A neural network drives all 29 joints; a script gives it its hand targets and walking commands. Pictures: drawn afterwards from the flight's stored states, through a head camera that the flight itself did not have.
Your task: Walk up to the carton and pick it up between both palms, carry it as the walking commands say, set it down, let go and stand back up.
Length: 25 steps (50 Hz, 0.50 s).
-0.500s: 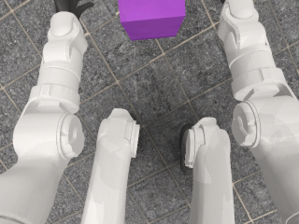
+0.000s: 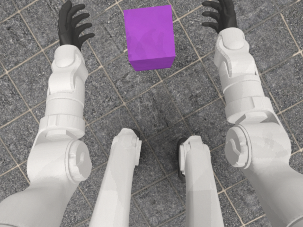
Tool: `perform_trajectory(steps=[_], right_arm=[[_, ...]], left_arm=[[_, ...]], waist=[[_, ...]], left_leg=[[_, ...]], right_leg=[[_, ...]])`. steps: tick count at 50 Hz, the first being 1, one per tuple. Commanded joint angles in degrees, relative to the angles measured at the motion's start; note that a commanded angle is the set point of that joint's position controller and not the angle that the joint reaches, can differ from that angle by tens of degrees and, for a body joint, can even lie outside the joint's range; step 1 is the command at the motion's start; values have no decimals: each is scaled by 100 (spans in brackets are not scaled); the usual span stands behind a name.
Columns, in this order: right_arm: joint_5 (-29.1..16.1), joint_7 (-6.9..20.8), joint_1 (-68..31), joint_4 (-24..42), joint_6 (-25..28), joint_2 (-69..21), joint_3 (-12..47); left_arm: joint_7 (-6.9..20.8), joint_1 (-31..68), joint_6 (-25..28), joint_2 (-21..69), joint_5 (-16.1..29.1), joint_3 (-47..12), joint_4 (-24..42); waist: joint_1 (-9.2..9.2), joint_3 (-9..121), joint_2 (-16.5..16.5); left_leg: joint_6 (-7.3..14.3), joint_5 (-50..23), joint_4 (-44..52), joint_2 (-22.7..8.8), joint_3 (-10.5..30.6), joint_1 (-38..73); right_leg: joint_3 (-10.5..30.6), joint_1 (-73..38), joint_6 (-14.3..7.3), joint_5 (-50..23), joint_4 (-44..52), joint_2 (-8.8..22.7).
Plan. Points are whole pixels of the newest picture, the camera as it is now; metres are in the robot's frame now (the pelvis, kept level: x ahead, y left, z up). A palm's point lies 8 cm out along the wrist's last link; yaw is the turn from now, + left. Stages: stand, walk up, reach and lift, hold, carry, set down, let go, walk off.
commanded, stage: set down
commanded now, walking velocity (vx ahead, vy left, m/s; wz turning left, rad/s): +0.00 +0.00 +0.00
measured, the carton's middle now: (150, 43) +0.60 +0.07 -0.44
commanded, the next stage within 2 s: let go in 0.46 s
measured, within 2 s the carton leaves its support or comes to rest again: neither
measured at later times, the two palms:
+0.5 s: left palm (34, 17) +0.48 +0.22 +0.01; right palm out of the picture +0.54 -0.12 +0.01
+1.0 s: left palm out of the picture +0.35 +0.24 +0.10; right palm out of the picture +0.39 -0.17 +0.09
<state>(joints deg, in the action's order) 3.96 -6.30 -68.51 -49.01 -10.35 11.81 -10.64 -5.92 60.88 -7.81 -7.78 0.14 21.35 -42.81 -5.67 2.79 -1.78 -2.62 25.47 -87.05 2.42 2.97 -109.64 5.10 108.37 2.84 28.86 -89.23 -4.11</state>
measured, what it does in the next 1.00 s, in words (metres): rises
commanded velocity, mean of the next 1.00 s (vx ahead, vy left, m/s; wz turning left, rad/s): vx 0.00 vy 0.00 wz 0.00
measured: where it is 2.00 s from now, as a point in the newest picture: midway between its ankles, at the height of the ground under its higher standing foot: (157, 162)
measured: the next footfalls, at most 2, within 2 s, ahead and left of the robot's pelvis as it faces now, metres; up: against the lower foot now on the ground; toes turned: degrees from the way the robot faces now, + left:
none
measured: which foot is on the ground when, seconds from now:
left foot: down 0.00-1.00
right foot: down 0.00-1.00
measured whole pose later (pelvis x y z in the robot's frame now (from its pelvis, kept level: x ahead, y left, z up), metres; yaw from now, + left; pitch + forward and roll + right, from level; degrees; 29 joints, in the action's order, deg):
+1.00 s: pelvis +0.07 +0.01 +0.19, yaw +1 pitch +26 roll +0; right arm 7.4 -3.6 -17.0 -32.1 -3.3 5.1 -9.9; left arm 4.9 12.1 -2.0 -8.8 -3.9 9.4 -30.0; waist -3.3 3.2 0.3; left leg -1.1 13.9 -38.4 1.7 4.5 -50.8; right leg 4.9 48.8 1.7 16.7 -39.0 -1.4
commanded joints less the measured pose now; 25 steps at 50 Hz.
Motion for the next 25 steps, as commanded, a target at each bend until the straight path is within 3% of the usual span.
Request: perform_trajectory(steps=[1,17,22,25], right_arm=[[85,26,-1431,718,98,286,-52],[529,290,-915,589,186,43,-478],[796,391,-731,343,254,-82,-681],[947,344,-417,412,297,-250,-768]], left_arm=[[58,1047,102,-533,-83,65,696],[288,672,174,-198,-669,396,669],[365,554,241,-32,-940,524,379],[427,278,297,24,-1106,513,438]], waist=[[-248,6213,-426],[-228,5266,-312],[-158,4655,-236],[-192,4954,-253]], left_leg=[[-129,-2538,980,337,-924,3881],[-130,-2704,2946,206,-794,5225],[-211,-2575,3229,154,-759,5250],[-233,-2850,3297,185,-764,5445]], right_leg=[[-805,-3538,-14,-1901,1118,-355],[-630,-4690,-24,-2160,3155,-210],[-648,-4581,-48,-2065,3466,-183],[-601,-4965,-42,-2412,3553,-209]])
